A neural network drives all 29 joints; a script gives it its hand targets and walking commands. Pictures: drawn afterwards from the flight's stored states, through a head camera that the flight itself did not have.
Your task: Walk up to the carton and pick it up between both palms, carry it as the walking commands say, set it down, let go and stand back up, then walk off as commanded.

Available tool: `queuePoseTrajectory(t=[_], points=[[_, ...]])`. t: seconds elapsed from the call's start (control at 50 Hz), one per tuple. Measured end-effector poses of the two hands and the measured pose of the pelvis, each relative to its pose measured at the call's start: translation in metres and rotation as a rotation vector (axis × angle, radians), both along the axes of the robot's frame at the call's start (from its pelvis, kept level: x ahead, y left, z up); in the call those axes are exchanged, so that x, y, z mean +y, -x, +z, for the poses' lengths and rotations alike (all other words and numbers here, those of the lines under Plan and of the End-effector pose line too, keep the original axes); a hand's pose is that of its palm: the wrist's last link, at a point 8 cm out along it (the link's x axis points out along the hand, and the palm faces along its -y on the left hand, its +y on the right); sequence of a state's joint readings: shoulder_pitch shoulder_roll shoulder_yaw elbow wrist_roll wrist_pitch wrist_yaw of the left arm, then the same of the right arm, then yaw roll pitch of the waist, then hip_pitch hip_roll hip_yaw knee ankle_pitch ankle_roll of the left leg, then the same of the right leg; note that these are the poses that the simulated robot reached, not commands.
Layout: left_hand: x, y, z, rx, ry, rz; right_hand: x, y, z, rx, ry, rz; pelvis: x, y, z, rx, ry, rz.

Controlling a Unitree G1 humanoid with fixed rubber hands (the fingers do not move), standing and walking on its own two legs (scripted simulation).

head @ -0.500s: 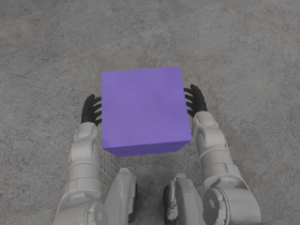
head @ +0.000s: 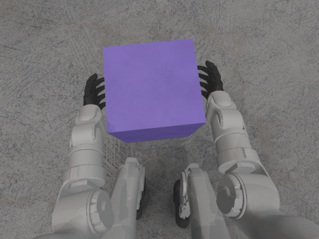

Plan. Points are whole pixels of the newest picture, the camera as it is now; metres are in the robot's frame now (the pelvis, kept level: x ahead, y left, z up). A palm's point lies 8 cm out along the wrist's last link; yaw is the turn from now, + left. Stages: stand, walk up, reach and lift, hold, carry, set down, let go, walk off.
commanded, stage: set down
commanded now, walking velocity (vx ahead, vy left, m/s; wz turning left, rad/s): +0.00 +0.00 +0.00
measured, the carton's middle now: (153, 100) +0.46 +0.05 -0.13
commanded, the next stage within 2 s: none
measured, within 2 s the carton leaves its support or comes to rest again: neither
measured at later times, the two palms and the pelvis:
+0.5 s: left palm (101, 106) +0.44 +0.21 -0.16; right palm (201, 95) +0.49 -0.09 -0.15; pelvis -0.01 -0.01 -0.07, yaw -1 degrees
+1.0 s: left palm (107, 109) +0.46 +0.22 -0.27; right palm (191, 102) +0.50 -0.08 -0.26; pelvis -0.05 +0.00 -0.13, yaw +0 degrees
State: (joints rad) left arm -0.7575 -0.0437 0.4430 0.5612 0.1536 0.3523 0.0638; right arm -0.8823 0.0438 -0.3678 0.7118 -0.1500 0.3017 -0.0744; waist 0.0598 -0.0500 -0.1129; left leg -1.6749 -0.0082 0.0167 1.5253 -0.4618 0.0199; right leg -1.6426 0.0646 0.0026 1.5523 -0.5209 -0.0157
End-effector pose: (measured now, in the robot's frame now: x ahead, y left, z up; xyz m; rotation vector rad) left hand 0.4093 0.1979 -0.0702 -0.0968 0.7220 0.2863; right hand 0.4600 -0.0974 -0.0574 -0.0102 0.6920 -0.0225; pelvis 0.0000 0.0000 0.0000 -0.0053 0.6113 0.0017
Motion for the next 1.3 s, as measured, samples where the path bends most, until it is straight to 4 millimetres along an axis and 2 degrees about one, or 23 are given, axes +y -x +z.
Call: queuePoseTrajectory(t=[0.32, 0.62, 0.7, 0.8, 0.92, 1.04, 1.16, 1.3], points=[[0.003, -0.017, -0.057, 0.005, -0.015, -0.018, 0.003, -0.016, -0.059, 0.004, -0.005, -0.008, -0.006, 0.005, -0.042, 0.061, -0.004, -0.012], [0.011, -0.034, -0.114, 0.000, -0.017, -0.028, 0.011, -0.032, -0.114, -0.002, 0.005, -0.007, -0.004, 0.017, -0.084, 0.061, 0.002, -0.013], [0.013, -0.038, -0.133, -0.009, -0.024, -0.036, 0.012, -0.035, -0.133, -0.013, 0.002, -0.011, -0.003, 0.026, -0.091, -0.013, 0.003, -0.011], [0.016, -0.046, -0.161, -0.052, -0.024, -0.032, 0.015, -0.040, -0.162, -0.057, -0.001, -0.009, -0.002, 0.045, -0.097, -0.201, 0.000, -0.010], [0.019, -0.049, -0.193, -0.017, -0.009, -0.036, 0.017, -0.041, -0.194, -0.020, 0.014, -0.012, 0.001, 0.047, -0.125, -0.167, 0.018, -0.003], [0.018, -0.056, -0.203, 0.023, -0.020, -0.063, 0.016, -0.045, -0.204, 0.016, 0.041, -0.009, 0.006, 0.049, -0.136, -0.177, 0.021, 0.005], [0.020, -0.067, -0.211, 0.024, -0.034, -0.072, 0.018, -0.057, -0.211, 0.015, 0.051, 0.004, 0.009, 0.050, -0.145, -0.170, 0.022, 0.002], [0.024, -0.075, -0.236, 0.016, -0.039, -0.065, 0.023, -0.068, -0.236, 0.006, 0.054, 0.020, 0.009, 0.047, -0.163, -0.141, 0.021, 0.001]])
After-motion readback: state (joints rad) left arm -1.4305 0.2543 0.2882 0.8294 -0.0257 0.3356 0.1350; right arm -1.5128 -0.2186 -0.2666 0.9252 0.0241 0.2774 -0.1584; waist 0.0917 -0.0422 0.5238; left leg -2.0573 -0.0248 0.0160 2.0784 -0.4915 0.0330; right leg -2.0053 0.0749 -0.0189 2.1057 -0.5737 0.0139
